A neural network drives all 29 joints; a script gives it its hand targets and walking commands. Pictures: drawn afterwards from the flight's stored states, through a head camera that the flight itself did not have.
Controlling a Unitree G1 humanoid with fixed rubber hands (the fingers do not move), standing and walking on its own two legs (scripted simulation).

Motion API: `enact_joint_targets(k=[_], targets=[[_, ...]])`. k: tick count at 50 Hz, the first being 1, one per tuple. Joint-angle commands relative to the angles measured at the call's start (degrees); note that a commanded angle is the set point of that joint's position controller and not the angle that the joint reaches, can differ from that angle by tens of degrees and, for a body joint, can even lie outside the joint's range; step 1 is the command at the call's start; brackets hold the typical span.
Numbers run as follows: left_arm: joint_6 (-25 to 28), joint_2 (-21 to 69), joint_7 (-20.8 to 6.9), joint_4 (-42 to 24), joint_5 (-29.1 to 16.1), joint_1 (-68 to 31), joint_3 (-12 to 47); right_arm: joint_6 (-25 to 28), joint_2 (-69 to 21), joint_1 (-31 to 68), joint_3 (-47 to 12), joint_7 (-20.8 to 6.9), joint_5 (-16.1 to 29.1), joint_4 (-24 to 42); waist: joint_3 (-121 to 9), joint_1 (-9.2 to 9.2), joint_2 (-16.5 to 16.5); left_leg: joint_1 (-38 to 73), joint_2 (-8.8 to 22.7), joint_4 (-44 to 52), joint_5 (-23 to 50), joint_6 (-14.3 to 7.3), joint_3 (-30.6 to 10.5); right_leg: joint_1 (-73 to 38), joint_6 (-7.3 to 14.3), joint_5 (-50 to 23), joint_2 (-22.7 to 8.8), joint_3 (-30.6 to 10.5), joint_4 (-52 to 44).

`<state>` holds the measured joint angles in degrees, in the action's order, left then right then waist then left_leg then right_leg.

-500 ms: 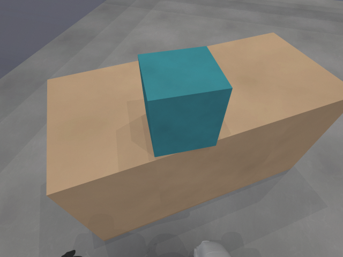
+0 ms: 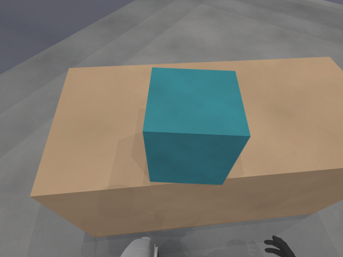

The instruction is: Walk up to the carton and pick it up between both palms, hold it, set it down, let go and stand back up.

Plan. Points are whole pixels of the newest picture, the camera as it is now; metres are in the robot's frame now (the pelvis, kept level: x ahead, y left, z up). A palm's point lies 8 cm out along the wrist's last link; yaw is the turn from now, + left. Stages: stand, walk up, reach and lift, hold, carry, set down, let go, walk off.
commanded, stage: walk up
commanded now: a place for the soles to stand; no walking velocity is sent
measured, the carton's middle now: (189, 130) +0.42 +0.00 +0.01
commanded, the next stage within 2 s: none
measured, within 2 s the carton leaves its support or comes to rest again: neither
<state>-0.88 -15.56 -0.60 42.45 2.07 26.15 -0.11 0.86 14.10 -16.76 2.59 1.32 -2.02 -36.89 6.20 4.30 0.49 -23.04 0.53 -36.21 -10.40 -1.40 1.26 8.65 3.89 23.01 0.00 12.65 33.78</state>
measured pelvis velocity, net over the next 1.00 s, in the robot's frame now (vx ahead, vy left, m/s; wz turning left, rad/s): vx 0.02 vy -0.04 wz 0.10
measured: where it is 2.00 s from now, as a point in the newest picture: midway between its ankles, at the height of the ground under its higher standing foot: outside the picture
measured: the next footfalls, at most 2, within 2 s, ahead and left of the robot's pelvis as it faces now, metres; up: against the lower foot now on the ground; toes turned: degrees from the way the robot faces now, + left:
left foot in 0.02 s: +0.13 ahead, +0.11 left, +0.00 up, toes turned +1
right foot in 0.30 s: +0.10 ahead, -0.20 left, +0.00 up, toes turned +2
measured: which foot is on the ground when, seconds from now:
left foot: up 0.00-0.00, down 0.02-0.34, up 0.36-0.60, down 0.62-1.00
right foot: down 0.00-0.04, up 0.06-0.28, down 0.30-1.00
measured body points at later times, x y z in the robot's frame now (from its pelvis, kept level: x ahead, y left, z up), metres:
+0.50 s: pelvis +0.03 -0.06 +0.00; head +0.06 -0.08 +0.45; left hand +0.11 +0.21 -0.10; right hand +0.17 -0.33 -0.12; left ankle +0.02 +0.08 -0.68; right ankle +0.06 -0.20 -0.72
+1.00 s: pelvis +0.02 -0.04 +0.00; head +0.03 -0.04 +0.45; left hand +0.06 +0.23 -0.11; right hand +0.18 -0.28 -0.11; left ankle +0.01 +0.08 -0.72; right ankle +0.06 -0.20 -0.72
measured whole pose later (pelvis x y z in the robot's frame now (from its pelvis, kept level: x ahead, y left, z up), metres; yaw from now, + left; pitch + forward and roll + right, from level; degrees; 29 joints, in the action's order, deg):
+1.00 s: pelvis +0.02 -0.04 +0.00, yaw +6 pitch -2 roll -1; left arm 0.0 -15.6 -0.2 38.5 0.6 22.2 -1.0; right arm -2.3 14.5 -12.2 -0.2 -1.9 0.4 -41.5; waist 2.3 0.8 -0.6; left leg -15.1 1.2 -35.6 -18.8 0.2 -0.5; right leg 15.5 -2.8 15.3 -4.0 1.7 32.7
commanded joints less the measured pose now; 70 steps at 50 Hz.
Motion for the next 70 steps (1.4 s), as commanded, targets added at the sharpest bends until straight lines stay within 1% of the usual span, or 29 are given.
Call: enact_joint_targets(k=[1, 2, 3, 5, 8, 11, 13, 14, 15, 16, 17, 18, 19, 21, 26, 28, 30, 31, 32, 33, 34, 36, 37, 44, 54, 63, 64, 67, 70], targets=[[-0.88, -6.24, 0.43, -7.78, -0.60, 2.33, -0.26, 0.84, 12.37, -12.70, 3.67, 2.67, -0.29, 3.56, -14.58, -8.05, -8.78, 26.56, 24.70, 9.32, 23.21, -17.36, -34.48, 20.41, -6.87, 7.96, -0.93, -7.59, 31.48], [-2.51, -7.69, 1.01, -7.34, 0.05, 1.36, -1.69, 0.06, 12.12, -11.32, 3.49, 3.10, 0.11, 3.12, -12.95, -7.74, -7.41, 21.01, 26.03, 10.28, 15.24, -21.84, -35.71, 20.55, -6.48, 14.56, -3.52, -13.51, 36.13], [-3.14, -8.49, 1.22, -7.86, 0.42, -1.68, -2.16, -0.36, 10.95, -7.81, 3.04, 3.22, 0.47, 3.79, -9.04, -7.27, -6.09, 14.69, 24.14, 12.69, 7.89, -21.22, -33.96, 20.97, -5.92, 13.41, -4.26, -14.22, 37.21], [-3.40, -8.17, 0.55, -8.06, 0.22, -2.96, -2.51, -1.02, 11.25, -3.54, 3.32, 3.57, -0.15, 4.41, -5.82, -6.92, -2.05, 8.22, 18.01, 15.75, -3.30, -15.63, -25.32, 20.02, -5.41, 11.73, -4.52, -14.20, 34.78], [-2.35, -4.49, -0.03, -7.13, -1.26, -0.49, -1.84, -0.57, 11.15, 3.42, 2.32, 2.37, 0.50, 4.78, -3.14, -4.24, -8.63, -1.28, 10.13, 13.90, 2.37, -11.16, -15.29, 12.70, -5.68, 6.06, -4.10, -12.76, 22.50], [-0.61, -4.49, -0.18, -6.61, -2.43, 0.52, -2.17, -1.39, 10.66, 6.03, 1.94, 1.13, 1.18, 4.00, -5.52, -2.98, -14.36, -1.68, 6.43, 8.76, -0.09, -9.08, -12.24, 7.19, -6.27, -0.49, -3.17, -9.57, 8.35], [0.90, -6.87, 0.22, -6.32, -2.23, 1.80, -3.54, -2.06, 10.47, 7.40, 1.41, 0.27, 1.30, 4.46, -8.23, -1.28, -10.79, -1.96, 4.62, 0.05, 4.06, -6.72, -10.43, 0.87, -5.82, -13.14, -1.01, -7.17, -1.72], [1.49, -8.87, 0.69, -6.90, -1.78, 1.50, -4.11, -2.22, 9.06, 5.66, 0.85, -0.29, 1.62, 4.40, -9.87, -1.11, -6.21, -3.38, 3.52, -4.55, 3.86, -4.71, -9.30, -1.15, -5.01, -16.16, -2.31, -9.99, -3.95], [1.85, -12.31, 1.03, -8.06, -0.48, 0.06, -4.67, -2.18, 5.82, 2.47, 0.01, -0.92, 2.37, 4.89, -10.51, -2.25, 3.56, -7.50, 0.09, -11.56, -2.74, -0.92, -5.93, -1.00, -1.60, -11.89, -11.33, -22.66, -8.52], [1.27, -18.03, 1.53, -10.88, -0.48, -5.50, -6.36, -2.56, 6.04, 0.53, 0.72, -0.65, 1.75, 5.29, -6.95, -2.93, 11.70, -6.58, -3.63, -17.76, -21.82, 2.50, -2.39, 9.22, 6.66, -6.28, -24.40, -37.79, -15.95], [0.94, -19.93, 1.82, -11.44, -0.52, -10.16, -7.32, -3.63, 8.42, 2.11, 1.76, -0.34, 0.14, 4.69, -3.53, -3.11, 13.39, -2.32, -0.22, -27.28, -22.69, 2.46, -6.08, 18.61, 14.04, -1.83, -29.60, -43.24, -18.08], [1.22, -15.43, 1.75, -11.57, -0.68, -13.06, -6.02, -4.07, 9.99, 3.31, 2.28, -0.60, -0.09, 3.88, 0.12, -4.40, 11.36, -3.33, 1.20, -27.30, -21.66, 2.55, -7.61, 19.13, 14.08, -4.63, -27.46, -40.38, -16.90], [1.30, -12.45, 1.81, -11.42, -0.51, -11.47, -5.23, -3.84, 10.23, 4.24, 2.53, -0.85, 0.64, 3.32, 1.84, -3.20, 9.47, -6.55, 0.04, -25.71, -22.63, 2.91, -6.49, 13.79, 11.78, -15.37, -22.75, -32.05, -14.45], [1.62, -10.92, 2.29, -10.99, -0.22, -7.21, -4.44, -2.97, 7.82, 3.24, 1.79, -0.81, 1.14, 1.84, -0.89, -2.80, 7.61, -8.98, 0.69, -22.15, -21.38, 3.19, -6.52, 4.55, 7.47, -32.73, -17.48, -24.63, -8.89], [1.13, -11.05, 2.32, -10.22, -0.28, -4.26, -5.09, -3.09, 5.37, 4.49, 0.83, -1.43, 0.48, 2.53, -8.68, -1.50, 13.37, -2.76, 0.69, -5.98, -18.57, 4.23, -0.70, -4.88, 6.77, -36.54, -13.97, -21.80, -3.49], [0.84, -11.63, 2.26, -10.81, -0.51, -5.19, -4.92, -2.72, 5.87, 2.50, 1.34, -1.76, 0.77, 1.73, -10.63, -3.36, 12.11, 5.09, -0.73, 4.62, -9.58, 3.06, 1.62, -1.51, 5.44, -36.87, -12.82, -19.69, -0.16], [0.84, -10.63, 1.78, -11.68, -1.39, -6.04, -4.26, -1.81, 9.30, 0.62, 2.29, -1.78, 0.56, 0.87, -12.89, -5.31, 6.64, 16.59, 1.23, 12.34, 6.30, -0.03, -2.29, 6.53, 1.66, -32.18, -12.03, -17.75, 4.27], [1.15, -8.12, 1.44, -12.63, -2.20, -4.78, -3.34, -1.41, 11.70, -0.05, 2.72, -1.71, 0.21, 0.74, -16.03, -5.36, 0.19, 22.54, 6.59, 11.42, 11.27, -2.87, -10.26, 12.05, -0.88, -24.53, -9.73, -15.36, 7.68], [1.14, -4.88, 1.39, -13.79, -3.47, -4.31, -2.33, -1.48, 15.25, 4.45, 3.39, -1.58, 0.71, 1.49, -14.36, -3.82, -7.94, 18.26, 12.85, 11.80, 9.75, -7.87, -17.65, 14.79, -3.65, -7.88, -3.94, -9.93, 7.81], [0.27, -4.37, 1.88, -12.40, -3.13, -3.95, -2.43, -1.95, 15.63, 6.99, 3.40, -1.80, 2.32, 1.14, -13.25, -3.73, -11.49, 5.87, 14.91, 12.64, -0.55, -11.12, -15.54, 4.23, -3.18, 5.37, -3.01, -10.56, 6.61], [0.17, -5.55, 1.85, -11.02, -2.53, -2.56, -3.02, -2.12, 12.18, 11.36, 2.04, -2.36, 2.52, 1.76, -9.86, -1.34, -11.38, 0.68, 11.90, 12.87, -9.77, -8.95, -12.74, 1.30, -2.66, 1.72, -3.90, -12.03, 2.08], [1.28, -9.76, 1.45, -9.94, -2.54, -4.39, -3.97, -2.20, 8.80, 10.51, 0.61, -2.61, 1.92, 2.72, -6.67, -3.35, -6.09, 4.90, 5.43, 10.01, -5.69, -3.61, -6.04, 5.05, -3.26, -11.53, -4.36, -11.24, -2.05], [1.59, -10.28, 1.31, -10.43, -2.18, -6.25, -4.10, -2.00, 8.57, 8.17, 0.13, -2.37, 2.38, 2.45, -6.21, -4.43, -5.41, 3.97, 5.21, 9.59, -2.34, -2.85, -6.29, 4.97, -3.07, -14.29, -4.94, -12.46, -2.41], [1.99, -8.45, 0.90, -9.26, -1.50, -2.87, -3.78, -1.87, 10.39, 5.67, 0.65, -2.72, 2.72, 0.20, -0.24, -4.06, -4.79, 1.26, 5.40, 13.95, -14.66, -2.66, -8.81, 7.21, -3.02, -5.77, -4.33, -12.95, -5.74], [2.69, -9.32, 0.80, -10.01, -1.40, -3.57, -3.95, -1.29, 9.50, 4.68, 0.18, -2.93, 1.86, 0.07, -7.65, -4.60, 0.70, 8.86, 3.70, 7.78, 0.26, -1.79, -6.20, 5.96, -1.67, -12.69, -7.32, -14.84, -7.07], [1.87, -9.66, 0.99, -10.23, -1.49, -3.50, -3.88, -1.41, 9.98, 2.97, 0.10, -2.88, 2.04, -0.59, -6.05, -4.26, 0.09, 7.22, 3.56, 8.35, 2.06, -1.54, -6.25, 5.02, -1.59, -13.97, -7.38, -13.85, -6.13], [2.17, -12.10, 2.87, -7.25, -0.03, 5.71, -5.96, -2.61, 13.09, 7.88, 0.88, -4.10, -1.83, 2.41, -3.17, -1.84, -2.10, 0.59, 2.25, -0.87, 1.44, -1.90, -1.67, 1.17, 1.47, -12.26, -11.72, -21.87, -8.40], [1.80, -16.93, 4.92, -6.34, 0.94, 5.07, -7.31, -4.48, 8.00, 6.66, 0.07, -4.44, -2.68, 3.58, -1.46, -1.58, 7.96, -9.54, 3.76, -14.47, -21.77, 1.21, -1.41, -2.34, 12.62, -16.05, -26.76, -37.31, -13.78], [2.13, -15.97, 5.28, -6.88, 1.81, 2.71, -7.35, -4.34, 8.02, 7.16, 0.44, -4.77, -2.07, 4.67, -1.18, -1.92, 7.99, -9.05, 5.78, -16.18, -21.09, 1.47, -3.31, 0.67, 12.45, -16.65, -24.97, -35.09, -14.01]])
